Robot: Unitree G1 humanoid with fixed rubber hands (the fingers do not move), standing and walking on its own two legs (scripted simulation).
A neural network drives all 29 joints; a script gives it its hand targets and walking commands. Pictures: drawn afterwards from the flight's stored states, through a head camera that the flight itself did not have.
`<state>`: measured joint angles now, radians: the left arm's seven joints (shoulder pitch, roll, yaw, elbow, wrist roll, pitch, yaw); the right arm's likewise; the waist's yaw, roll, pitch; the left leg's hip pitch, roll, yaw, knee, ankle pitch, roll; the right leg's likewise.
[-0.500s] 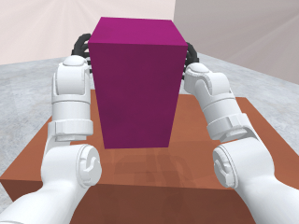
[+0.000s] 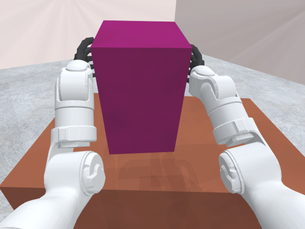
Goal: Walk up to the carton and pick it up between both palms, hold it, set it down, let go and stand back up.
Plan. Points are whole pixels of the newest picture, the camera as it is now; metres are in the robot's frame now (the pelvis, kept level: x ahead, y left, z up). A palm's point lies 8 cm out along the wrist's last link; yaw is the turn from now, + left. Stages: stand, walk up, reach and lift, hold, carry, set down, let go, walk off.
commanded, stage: hold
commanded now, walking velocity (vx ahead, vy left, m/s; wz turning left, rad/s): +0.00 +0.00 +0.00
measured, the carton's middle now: (141, 90) +0.37 +0.00 +0.27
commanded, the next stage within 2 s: set down in 1.20 s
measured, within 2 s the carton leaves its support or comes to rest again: neither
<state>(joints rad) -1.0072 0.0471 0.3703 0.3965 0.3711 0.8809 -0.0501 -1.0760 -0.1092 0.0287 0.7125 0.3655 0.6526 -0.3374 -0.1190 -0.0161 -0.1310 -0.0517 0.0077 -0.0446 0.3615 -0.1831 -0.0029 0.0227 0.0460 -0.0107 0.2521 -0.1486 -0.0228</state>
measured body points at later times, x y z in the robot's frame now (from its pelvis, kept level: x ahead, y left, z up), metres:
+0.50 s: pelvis +0.00 +0.00 +0.00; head -0.10 +0.02 +0.44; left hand +0.38 +0.14 +0.33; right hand +0.37 -0.13 +0.32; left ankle +0.02 +0.12 -0.75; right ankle +0.00 -0.11 -0.75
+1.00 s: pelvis +0.00 +0.00 +0.00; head -0.10 +0.02 +0.44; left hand +0.38 +0.14 +0.33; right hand +0.37 -0.13 +0.32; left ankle +0.02 +0.12 -0.75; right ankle +0.00 -0.11 -0.75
